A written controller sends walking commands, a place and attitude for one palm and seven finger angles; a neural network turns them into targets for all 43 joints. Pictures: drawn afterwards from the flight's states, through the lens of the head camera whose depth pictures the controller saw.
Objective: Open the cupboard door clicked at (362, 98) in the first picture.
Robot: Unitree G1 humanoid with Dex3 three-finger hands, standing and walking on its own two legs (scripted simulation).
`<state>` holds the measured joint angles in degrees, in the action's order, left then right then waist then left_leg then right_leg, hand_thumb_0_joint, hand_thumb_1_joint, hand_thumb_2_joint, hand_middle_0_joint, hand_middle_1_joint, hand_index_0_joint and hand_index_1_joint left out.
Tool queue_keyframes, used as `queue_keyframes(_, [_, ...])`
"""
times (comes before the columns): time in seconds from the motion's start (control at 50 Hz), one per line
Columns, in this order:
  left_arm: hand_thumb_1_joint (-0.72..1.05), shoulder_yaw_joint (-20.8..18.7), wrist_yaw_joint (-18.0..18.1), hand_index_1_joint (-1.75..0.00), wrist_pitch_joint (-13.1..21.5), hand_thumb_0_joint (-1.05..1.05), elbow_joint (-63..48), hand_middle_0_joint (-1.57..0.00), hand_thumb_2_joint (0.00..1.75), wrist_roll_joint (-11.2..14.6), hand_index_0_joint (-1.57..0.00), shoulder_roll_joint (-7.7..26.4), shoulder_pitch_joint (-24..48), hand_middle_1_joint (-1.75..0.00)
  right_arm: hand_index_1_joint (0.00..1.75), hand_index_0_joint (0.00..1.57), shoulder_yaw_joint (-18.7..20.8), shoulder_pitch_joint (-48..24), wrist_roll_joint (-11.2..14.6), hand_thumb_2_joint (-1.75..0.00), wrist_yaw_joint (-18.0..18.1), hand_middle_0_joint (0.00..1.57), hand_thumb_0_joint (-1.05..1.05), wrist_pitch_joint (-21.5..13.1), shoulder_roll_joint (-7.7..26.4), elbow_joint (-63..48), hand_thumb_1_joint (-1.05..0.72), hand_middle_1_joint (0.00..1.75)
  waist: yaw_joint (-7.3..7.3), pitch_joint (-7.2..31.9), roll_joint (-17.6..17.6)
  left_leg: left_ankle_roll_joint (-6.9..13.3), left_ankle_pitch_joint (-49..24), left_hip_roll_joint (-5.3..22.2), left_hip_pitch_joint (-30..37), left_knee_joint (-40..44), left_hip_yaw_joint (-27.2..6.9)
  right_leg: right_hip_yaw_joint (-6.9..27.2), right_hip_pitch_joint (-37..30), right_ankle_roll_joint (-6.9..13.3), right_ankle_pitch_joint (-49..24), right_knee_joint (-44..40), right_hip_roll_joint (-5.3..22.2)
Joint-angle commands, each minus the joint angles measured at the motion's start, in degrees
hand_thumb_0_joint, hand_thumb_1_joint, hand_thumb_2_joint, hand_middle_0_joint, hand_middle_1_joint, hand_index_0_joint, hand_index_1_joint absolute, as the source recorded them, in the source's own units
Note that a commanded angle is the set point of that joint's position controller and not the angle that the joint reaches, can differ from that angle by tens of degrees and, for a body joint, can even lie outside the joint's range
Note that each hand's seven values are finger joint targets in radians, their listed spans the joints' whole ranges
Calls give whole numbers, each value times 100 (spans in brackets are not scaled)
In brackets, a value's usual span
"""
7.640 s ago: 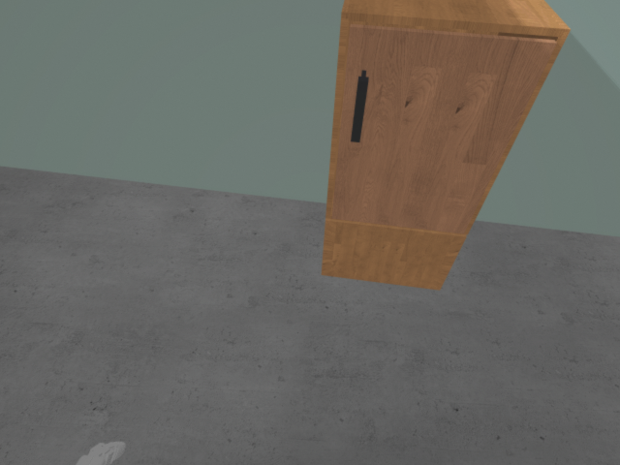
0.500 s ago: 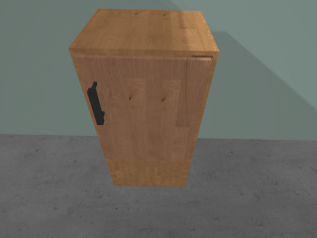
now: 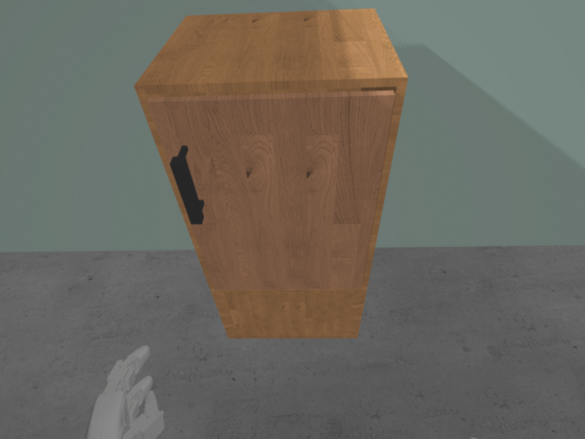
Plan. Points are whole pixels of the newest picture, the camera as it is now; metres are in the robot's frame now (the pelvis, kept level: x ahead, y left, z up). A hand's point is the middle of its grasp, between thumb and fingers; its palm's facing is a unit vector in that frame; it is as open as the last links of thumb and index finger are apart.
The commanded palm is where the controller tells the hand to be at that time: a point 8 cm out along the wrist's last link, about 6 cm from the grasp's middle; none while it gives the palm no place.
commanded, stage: raise the hand with hooked fingers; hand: left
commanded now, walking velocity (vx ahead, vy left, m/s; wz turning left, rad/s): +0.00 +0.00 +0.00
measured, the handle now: (190, 185) +0.58 +0.23 +0.02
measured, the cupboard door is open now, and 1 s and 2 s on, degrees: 0 0 0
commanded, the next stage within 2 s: move the hooked fingers beside the handle in 1.90 s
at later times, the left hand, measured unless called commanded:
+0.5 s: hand (171, 394) +0.19 +0.17 +0.00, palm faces -0.04 -0.99 -0.10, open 10.3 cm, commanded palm +0.17 +0.24 -0.02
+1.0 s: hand (136, 346) +0.25 +0.23 +0.01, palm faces +0.00 -1.00 -0.05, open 13.2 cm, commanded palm +0.23 +0.29 +0.01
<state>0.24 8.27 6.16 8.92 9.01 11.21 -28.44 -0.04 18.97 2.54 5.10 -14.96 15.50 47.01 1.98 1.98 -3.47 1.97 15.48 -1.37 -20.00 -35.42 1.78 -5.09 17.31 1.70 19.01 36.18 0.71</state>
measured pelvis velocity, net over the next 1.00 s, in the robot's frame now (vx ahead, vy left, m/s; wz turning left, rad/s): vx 0.00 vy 0.01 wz -0.03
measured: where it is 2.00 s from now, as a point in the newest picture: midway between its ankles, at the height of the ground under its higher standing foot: outside the picture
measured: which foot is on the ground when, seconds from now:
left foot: down 0.00-1.00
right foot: down 0.00-1.00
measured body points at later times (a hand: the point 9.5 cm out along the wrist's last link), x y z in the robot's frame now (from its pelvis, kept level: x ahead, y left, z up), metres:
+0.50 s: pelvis -0.02 -0.02 -0.09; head +0.04 -0.01 +0.36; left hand +0.19 +0.22 +0.00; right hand +0.20 -0.21 -0.16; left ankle +0.04 +0.10 -0.73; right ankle +0.00 -0.10 -0.73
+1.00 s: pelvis +0.00 +0.01 -0.05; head +0.06 +0.03 +0.40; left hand +0.25 +0.29 +0.01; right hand +0.16 -0.25 -0.11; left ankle +0.04 +0.10 -0.73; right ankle +0.00 -0.10 -0.73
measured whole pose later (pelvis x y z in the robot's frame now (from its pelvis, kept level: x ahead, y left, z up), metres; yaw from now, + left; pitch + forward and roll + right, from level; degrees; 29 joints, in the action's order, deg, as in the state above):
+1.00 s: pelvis +0.00 +0.01 -0.05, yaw -2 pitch +12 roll -3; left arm -16.6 -19.3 20.0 5.9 19.3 18.5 -15.0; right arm -0.3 14.6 2.2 4.3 -11.6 15.4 31.3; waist 0.8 6.0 -0.6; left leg 2.4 25.7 1.3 -44.4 -58.2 1.2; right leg -5.4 40.0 1.7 26.8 54.9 -1.3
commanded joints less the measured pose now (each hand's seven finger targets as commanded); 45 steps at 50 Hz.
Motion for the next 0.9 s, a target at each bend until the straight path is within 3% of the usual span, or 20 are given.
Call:
queue_keyframes(0.0, [64, 308, -832, -47, 1475, 0, -26, -22, 79, 142, -22, -628, 248, -47, 30, 20, 353, -875, -206, -90, -134, 20, 0, -606, 583, -1417, -90, 30, -52, -487, 2432, -116, 949, 43, -1419, -595, -423, 217, 2276, -103, 1958, -115, -21])
queue_keyframes(0.02, [62, -9, -1147, -48, 1879, 0, 82, -22, 78, 268, -22, -472, -264, -48, 30, 20, 426, -940, -229, -90, -219, 20, 0, -602, 577, -1576, -90, 30, -282, -265, 2586, -156, 915, 46, -1749, -858, -375, 334, 2305, -84, 2063, 91, -14])
queue_keyframes(0.04, [60, -453, -1508, -50, 2173, 0, 297, -22, 77, 342, -22, -157, -825, -50, 30, 20, 497, -998, -206, -90, -365, 20, 0, -538, 609, -1748, -90, 30, -570, -27, 2018, -212, 695, -25, -1826, -1045, -276, 446, 2097, 12, 1641, 348, -13])
queue_keyframes(0.08, [55, -894, -2170, -53, 2765, 0, -38, -22, 75, 516, -22, 217, -741, -53, 30, 20, 541, -1310, -260, -90, -548, 20, 0, -359, 634, -2178, -90, 30, -637, 568, 1254, -265, 395, -140, -2155, -1563, -129, 522, 1831, 98, 616, 1028, 38])
queue_keyframes(0.1, [53, -1386, -2221, -54, 2810, 0, -42, -23, 74, 446, -23, 548, -929, -54, 30, 20, 588, -1323, -235, -90, -565, 20, 0, -250, 555, -2344, -90, 30, -802, 984, 1033, -217, 212, -160, -2298, -1696, -34, 547, 1616, 104, 189, 1303, 37])
queue_keyframes(0.14, [48, -1484, -2140, -57, 2559, 0, -727, -23, 72, 304, -23, 801, -883, -57, 30, 20, 569, -1417, -239, -90, -587, 20, 0, 41, 503, -2629, -90, 30, -970, 1313, 101, -181, 28, -141, -2314, -1732, 45, 628, 1598, 143, -216, 1650, -12])
queue_keyframes(0.2, [41, -1202, -1810, -62, 2343, 0, -2310, -24, 69, 363, -24, 591, -173, -62, 30, 20, 505, -1423, -221, -90, -564, 20, 0, 295, 376, -3015, -90, 30, -741, 1724, -654, -101, -97, -42, -2000, -1854, -22, 604, 1826, 127, -508, 1781, -90])
queue_keyframes(0.24, [36, -1284, -1596, -64, 2586, 0, -3240, -24, 67, 396, -24, 782, 611, -64, 30, 20, 483, -1060, -262, -90, -498, 20, 0, 349, 358, -2899, -90, 30, -361, 1858, -512, -36, -158, 101, -1946, -2072, -251, 580, 2193, 79, -480, 1858, -202])
queue_keyframes(0.28, [32, -1019, -1600, -68, 2963, 0, -3577, -24, 65, 405, -24, 614, 891, -68, 30, 20, 447, -941, -273, -90, -412, 20, 0, 313, 316, -2740, -90, 30, -68, 1766, -503, 9, -198, 175, -1883, -2315, -369, 565, 2585, 46, -422, 1819, -229])
queue_keyframes(0.34, [25, -440, -2077, -72, 3292, 0, -3372, -25, 62, 542, -25, 381, 1531, -72, 30, 20, 309, -922, -259, -90, -319, 20, 0, 93, 465, -2479, -90, 30, 354, 1311, -353, 36, 254, 228, -2151, -2607, -546, 578, 3255, 35, 219, 1762, -280])
queue_keyframes(0.38, [20, -461, -2453, -75, 3143, 0, -2799, -25, 60, 608, -25, 533, 1399, -75, 30, 20, 292, -836, -214, -90, -243, 20, 0, -31, 553, -2357, -90, 30, 411, 1364, -28, 46, 588, 239, -2386, -2663, -552, 633, 3205, -13, 620, 1625, -255])
queue_keyframes(0.44, [13, -1065, -2928, -80, 2169, 0, -1345, -25, 57, 744, -25, 991, 852, -80, 30, 20, 263, -891, -42, -90, -123, 20, 0, 23, 629, -2379, -90, 30, 121, 1299, 661, 56, 912, 185, -2971, -2605, -444, 963, 2733, -94, 1380, 1190, -175])
queue_keyframes(0.5, [6, -1774, -3003, -84, 1192, 0, -1683, -26, 54, 1035, -26, 1411, 780, -84, 30, 20, 241, -1074, 55, -90, -37, 20, 0, 192, 612, -2711, -90, 30, -353, 1986, 649, 42, 625, 68, -2698, -2203, -322, 1075, 1648, -155, 1270, 931, 7])
queue_keyframes(0.54, [1, -2334, -2701, -87, 899, 0, -1901, -26, 52, 1217, -26, 1588, 550, -87, 30, 20, 229, -1202, 38, -90, -15, 20, 0, 277, 474, -2771, -90, 30, -631, 2284, 529, 8, 192, 83, -2406, -2058, -352, 994, 1217, -165, 666, 1011, -1])
queue_keyframes(0.58, [-3, -2499, -2283, -90, 1060, 0, -2378, -27, 50, 1289, -27, 1426, 592, -90, 30, 20, 226, -1051, -3, -90, -30, 20, 0, 284, 316, -2695, -90, 30, -633, 2345, 404, -35, -220, 131, -2173, -1894, -355, 798, 1056, -182, -248, 1148, -6])
queue_keyframes(0.64, [-10, -2298, -1899, -94, 1620, 0, -2431, -27, 47, 1100, -27, 1263, 732, -94, 30, 20, 249, -927, -75, -90, -82, 20, 0, 227, 313, -2451, -90, 30, -444, 1808, 270, -48, -465, 199, -1973, -1729, -407, 437, 1529, -98, -673, 1361, -168])
queue_keyframes(0.68, [-15, -1946, -1950, -98, 1979, 0, -2063, -27, 45, 889, -27, 1151, 1053, -98, 30, 20, 267, -771, -119, -90, -139, 20, 0, 181, 421, -2280, -90, 30, -158, 1376, 193, -36, -273, 209, -1998, -1752, -423, 316, 2096, -85, -377, 1421, -203])
queue_keyframes(0.74, [-22, -1542, -2421, -102, 2168, 0, -1449, -28, 42, 830, -28, 1030, 1302, -102, 30, 20, 285, -637, -86, -90, -164, 20, 0, 95, 635, -2231, -90, 30, 51, 1133, 105, -15, 74, 199, -2045, -1801, -447, 339, 2479, -56, 98, 1359, -217])
queue_keyframes(0.82, [-31, -1993, -2932, -108, 1930, 0, -1432, -29, 38, 1094, -29, 1589, 1593, -108, 30, 20, 320, -561, 26, -90, -69, 20, 0, 4, 811, -2346, -90, 30, -93, 1724, 41, -7, 114, 172, -1713, -1521, -424, 409, 1977, -58, 231, 1068, -181])
queue_keyframes(0.88, [-38, -2467, -2867, -112, 1832, 0, -1740, -29, 35, 1253, -29, 1968, 1837, -112, 30, 20, 289, -568, 23, -90, -28, 20, 0, -17, 761, -2381, -90, 30, -259, 2044, -229, -28, -277, 184, -1282, -1322, -459, 288, 1672, -16, -203, 1121, -221])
